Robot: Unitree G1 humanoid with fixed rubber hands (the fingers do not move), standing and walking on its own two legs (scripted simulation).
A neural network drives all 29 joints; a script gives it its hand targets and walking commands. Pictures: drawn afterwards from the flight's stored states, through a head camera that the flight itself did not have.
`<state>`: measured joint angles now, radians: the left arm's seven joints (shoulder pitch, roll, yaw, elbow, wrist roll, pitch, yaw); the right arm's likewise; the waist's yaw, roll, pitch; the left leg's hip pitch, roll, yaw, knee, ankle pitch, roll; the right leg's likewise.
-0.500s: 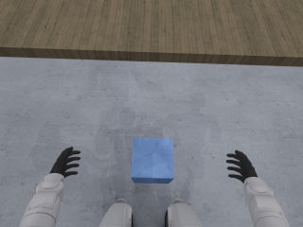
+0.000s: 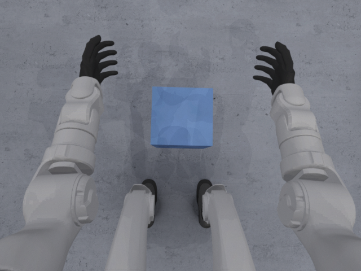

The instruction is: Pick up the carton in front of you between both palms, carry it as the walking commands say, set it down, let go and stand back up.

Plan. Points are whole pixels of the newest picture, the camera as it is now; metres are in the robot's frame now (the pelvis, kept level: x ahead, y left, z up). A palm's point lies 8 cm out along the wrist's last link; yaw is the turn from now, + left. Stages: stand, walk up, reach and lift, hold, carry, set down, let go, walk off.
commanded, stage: reach and lift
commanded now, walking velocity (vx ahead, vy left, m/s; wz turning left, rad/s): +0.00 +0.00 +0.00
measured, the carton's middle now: (181, 121) +0.47 -0.01 -0.51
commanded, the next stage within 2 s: none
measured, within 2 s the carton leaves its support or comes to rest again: leaves its support in 1.68 s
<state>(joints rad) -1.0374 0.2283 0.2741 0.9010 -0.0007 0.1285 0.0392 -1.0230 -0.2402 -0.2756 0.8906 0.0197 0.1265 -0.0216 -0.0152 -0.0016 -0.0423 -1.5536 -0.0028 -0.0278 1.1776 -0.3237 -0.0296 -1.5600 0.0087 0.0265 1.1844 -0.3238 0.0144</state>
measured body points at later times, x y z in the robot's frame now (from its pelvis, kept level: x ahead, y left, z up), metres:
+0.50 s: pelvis +0.00 +0.00 -0.17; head +0.33 +0.00 +0.13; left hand +0.49 +0.19 -0.33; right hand +0.48 -0.21 -0.33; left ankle +0.09 +0.13 -0.60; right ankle +0.09 -0.12 -0.60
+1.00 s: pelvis -0.03 +0.00 -0.27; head +0.34 +0.00 -0.01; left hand +0.50 +0.19 -0.46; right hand +0.50 -0.20 -0.46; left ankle +0.09 +0.13 -0.60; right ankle +0.09 -0.12 -0.60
